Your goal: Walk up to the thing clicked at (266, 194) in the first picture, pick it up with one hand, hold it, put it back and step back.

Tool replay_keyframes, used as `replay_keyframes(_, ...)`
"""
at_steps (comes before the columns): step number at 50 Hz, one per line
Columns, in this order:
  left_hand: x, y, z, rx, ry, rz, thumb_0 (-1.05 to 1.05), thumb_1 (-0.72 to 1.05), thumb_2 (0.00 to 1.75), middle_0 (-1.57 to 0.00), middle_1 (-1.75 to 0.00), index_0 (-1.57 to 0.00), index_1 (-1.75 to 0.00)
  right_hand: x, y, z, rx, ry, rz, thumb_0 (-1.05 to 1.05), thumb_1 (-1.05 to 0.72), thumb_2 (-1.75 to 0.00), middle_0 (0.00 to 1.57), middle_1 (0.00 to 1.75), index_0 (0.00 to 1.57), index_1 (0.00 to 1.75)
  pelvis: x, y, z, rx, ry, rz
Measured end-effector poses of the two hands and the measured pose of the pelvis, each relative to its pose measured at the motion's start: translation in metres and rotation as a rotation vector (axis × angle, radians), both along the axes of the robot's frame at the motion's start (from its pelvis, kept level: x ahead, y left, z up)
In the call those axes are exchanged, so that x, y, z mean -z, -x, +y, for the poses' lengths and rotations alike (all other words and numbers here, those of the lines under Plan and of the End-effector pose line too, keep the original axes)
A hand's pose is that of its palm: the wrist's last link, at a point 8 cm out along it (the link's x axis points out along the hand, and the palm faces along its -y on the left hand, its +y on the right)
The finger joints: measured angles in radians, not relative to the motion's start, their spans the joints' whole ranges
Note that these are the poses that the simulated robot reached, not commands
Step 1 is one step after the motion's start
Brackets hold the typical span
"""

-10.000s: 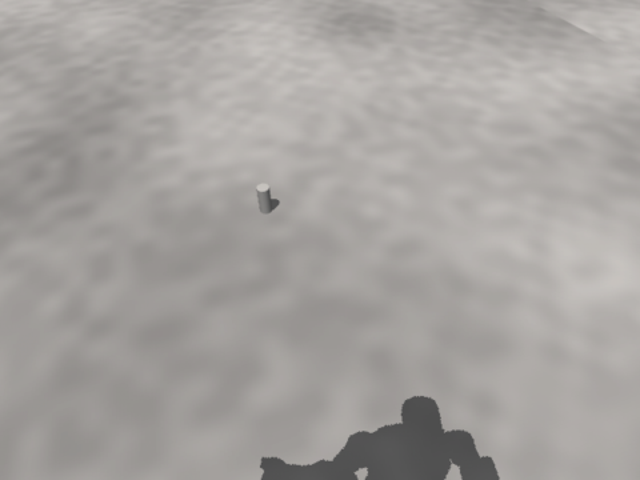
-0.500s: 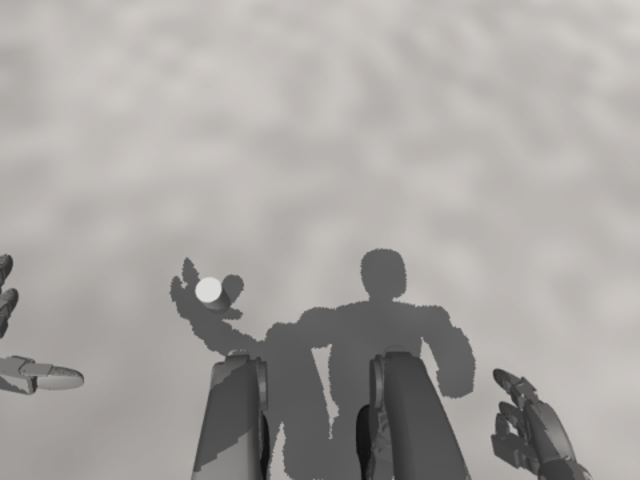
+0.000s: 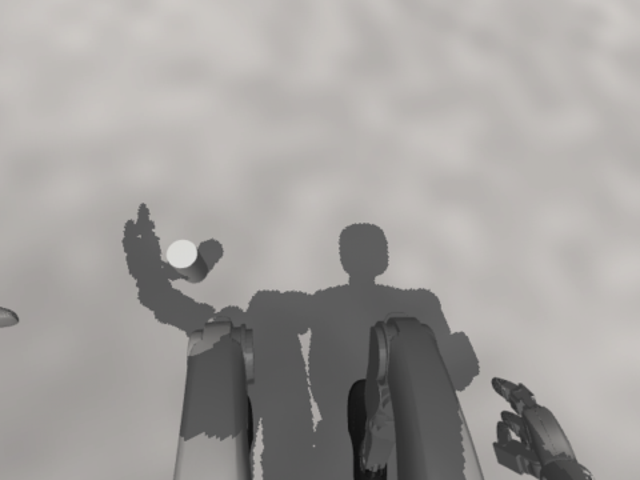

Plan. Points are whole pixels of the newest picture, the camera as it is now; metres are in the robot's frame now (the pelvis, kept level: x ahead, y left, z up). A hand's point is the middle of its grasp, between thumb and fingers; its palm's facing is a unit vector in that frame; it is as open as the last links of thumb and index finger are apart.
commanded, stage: go down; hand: left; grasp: from the side
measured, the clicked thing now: (189, 263) +0.45 +0.24 -0.39
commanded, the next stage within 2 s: approach in 1.46 s
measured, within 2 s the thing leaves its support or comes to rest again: neither
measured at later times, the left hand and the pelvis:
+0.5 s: hand out of the picture +0.36 +0.40 -0.06, palm faces +0.16 -0.96 -0.22, open 16.9 cm; pelvis -0.01 +0.00 -0.05, yaw -1 degrees
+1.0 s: hand out of the picture +0.37 +0.41 -0.07, palm faces +0.16 -0.97 -0.19, open 17.1 cm; pelvis -0.01 +0.01 -0.08, yaw -2 degrees
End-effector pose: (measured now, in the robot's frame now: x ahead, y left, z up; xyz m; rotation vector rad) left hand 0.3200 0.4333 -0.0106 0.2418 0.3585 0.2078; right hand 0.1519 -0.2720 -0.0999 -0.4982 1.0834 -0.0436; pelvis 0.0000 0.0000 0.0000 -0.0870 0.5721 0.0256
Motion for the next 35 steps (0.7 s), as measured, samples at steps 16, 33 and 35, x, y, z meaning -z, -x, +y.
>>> replay_keyframes(16,0.026,-0.013,0.009,0.035,0.025,-0.096,-0.01,-0.4,0.15,-0.03,-0.13,-0.03,-0.12,0.031,0.006,0.004,-0.034,0.019,0.004,0.01,-0.89,-0.89,0.21,0.3,0.2,0.3,0.038,0.01,0.004,0.004,0.017,-0.02)
replay_keyframes(33,0.04,-0.018,0.016,0.031,0.045,-0.138,-0.01,-0.45,0.16,-0.02,-0.13,-0.02,-0.13,0.055,0.027,0.001,-0.041,0.021,0.045,0.01,-0.9,-0.89,0.21,0.3,0.2,0.3,0.063,0.016,0.003,0.007,0.018,-0.036)
replay_keyframes(35,0.042,-0.02,0.016,0.033,0.046,-0.145,-0.01,-0.45,0.16,-0.02,-0.13,-0.02,-0.13,0.057,0.028,0.0,-0.04,0.026,0.047,0.01,-0.9,-0.9,0.21,0.3,0.2,0.3,0.066,0.016,0.003,0.008,0.019,-0.038)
